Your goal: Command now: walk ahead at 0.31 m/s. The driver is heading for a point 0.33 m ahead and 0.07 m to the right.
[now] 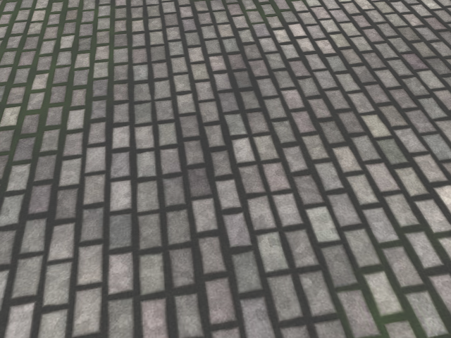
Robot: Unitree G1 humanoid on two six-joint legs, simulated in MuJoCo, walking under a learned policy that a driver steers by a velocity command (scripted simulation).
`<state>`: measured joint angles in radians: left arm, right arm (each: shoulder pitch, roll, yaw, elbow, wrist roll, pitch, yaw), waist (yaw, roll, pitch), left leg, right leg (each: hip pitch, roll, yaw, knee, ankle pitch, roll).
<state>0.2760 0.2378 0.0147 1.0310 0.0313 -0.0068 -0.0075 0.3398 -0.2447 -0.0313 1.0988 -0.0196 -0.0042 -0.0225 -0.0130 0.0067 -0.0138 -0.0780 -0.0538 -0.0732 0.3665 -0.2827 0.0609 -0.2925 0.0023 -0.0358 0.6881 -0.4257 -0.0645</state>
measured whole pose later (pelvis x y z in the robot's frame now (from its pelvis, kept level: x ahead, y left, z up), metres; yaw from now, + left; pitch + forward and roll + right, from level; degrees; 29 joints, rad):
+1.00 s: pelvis +0.28 -0.04 +0.00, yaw -1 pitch -1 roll +0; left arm 0.32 0.13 -0.02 1.14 0.01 -0.01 0.04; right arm 0.28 -0.17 0.00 1.09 -0.01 -0.01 -0.03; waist -0.02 0.02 0.01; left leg -0.22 -0.06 0.08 0.38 -0.14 0.08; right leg -0.16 0.00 0.00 0.43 -0.25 0.00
